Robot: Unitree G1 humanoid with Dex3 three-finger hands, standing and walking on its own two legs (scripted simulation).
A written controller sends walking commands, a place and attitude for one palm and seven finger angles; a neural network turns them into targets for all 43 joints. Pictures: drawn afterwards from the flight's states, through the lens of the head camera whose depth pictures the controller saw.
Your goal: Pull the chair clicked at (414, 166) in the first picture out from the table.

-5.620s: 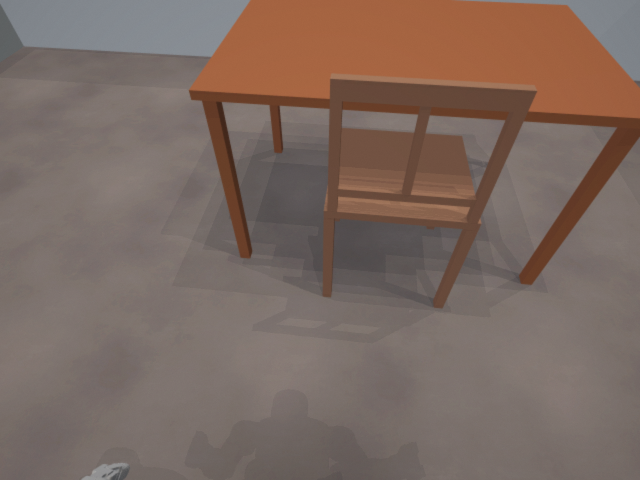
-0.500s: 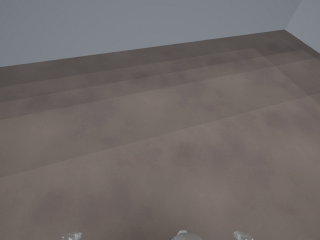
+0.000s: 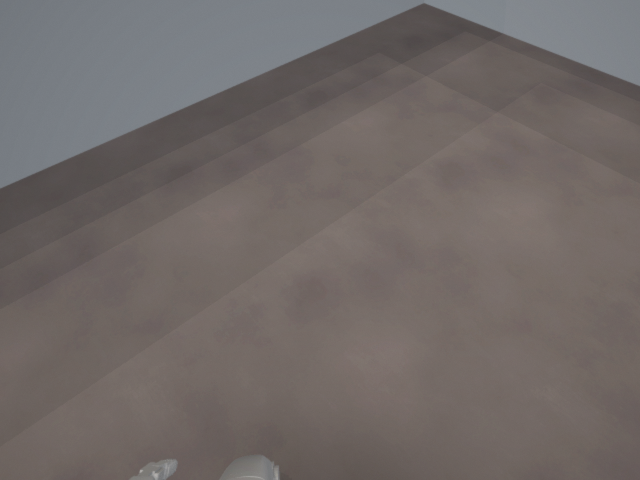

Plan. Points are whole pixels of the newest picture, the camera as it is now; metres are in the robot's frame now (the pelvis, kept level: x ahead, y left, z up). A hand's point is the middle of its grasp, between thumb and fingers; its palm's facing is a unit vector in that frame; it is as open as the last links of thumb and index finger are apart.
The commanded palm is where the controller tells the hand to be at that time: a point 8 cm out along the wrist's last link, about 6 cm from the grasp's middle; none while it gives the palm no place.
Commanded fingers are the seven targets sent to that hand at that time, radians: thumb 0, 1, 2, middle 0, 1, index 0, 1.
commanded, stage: turn to face it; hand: left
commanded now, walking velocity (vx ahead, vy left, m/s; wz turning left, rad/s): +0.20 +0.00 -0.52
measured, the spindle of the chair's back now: out of the picture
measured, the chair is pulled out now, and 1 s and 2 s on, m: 0.00 0.00 0.00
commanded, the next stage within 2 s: none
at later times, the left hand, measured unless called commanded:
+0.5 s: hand out of the picture +0.10 +0.22 -0.16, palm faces +0.06 -0.98 -0.17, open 7.4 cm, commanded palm none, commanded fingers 0.00 0.90 0.90 -0.20 -0.30 -0.20 -0.30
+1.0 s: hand out of the picture +0.01 +0.20 -0.15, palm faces +0.36 -0.89 -0.27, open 7.4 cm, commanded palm none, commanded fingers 0.00 0.90 0.90 -0.20 -0.30 -0.20 -0.30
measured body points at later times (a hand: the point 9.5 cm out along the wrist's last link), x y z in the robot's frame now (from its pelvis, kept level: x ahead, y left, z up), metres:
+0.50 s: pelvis +0.04 +0.04 +0.01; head +0.07 +0.06 +0.46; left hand +0.10 +0.28 -0.15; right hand +0.06 -0.20 -0.13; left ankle +0.06 +0.13 -0.73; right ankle +0.00 -0.11 -0.68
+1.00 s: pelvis +0.03 +0.00 +0.01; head +0.08 +0.00 +0.45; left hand -0.01 +0.25 -0.13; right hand +0.22 -0.22 -0.14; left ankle -0.03 +0.14 -0.67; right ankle +0.03 -0.11 -0.73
